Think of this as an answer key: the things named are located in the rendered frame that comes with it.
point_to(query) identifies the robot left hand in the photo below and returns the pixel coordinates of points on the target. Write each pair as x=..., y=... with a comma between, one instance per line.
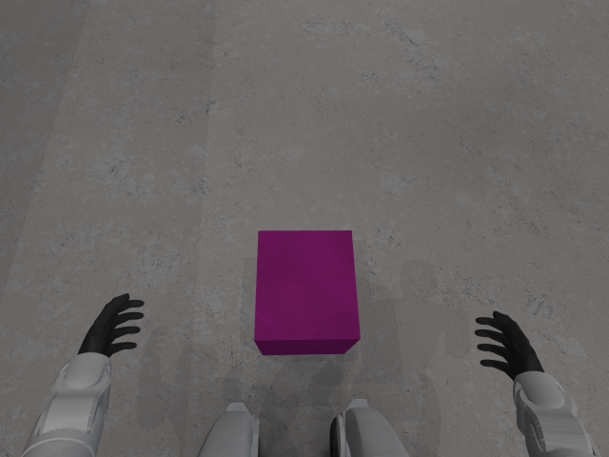
x=103, y=332

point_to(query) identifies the carton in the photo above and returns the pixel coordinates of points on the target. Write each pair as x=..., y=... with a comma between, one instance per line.
x=306, y=295

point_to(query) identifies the robot right hand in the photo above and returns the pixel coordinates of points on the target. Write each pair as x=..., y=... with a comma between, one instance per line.
x=520, y=356

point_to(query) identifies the left robot forearm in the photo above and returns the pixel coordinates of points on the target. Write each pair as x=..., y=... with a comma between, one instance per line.
x=72, y=423

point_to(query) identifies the right robot thigh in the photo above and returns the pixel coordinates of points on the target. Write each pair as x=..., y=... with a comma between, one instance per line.
x=363, y=432

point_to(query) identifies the right robot forearm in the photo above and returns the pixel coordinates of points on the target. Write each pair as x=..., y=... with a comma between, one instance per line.
x=547, y=417

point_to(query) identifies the robot left shin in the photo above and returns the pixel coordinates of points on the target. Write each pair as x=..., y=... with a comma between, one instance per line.
x=236, y=406

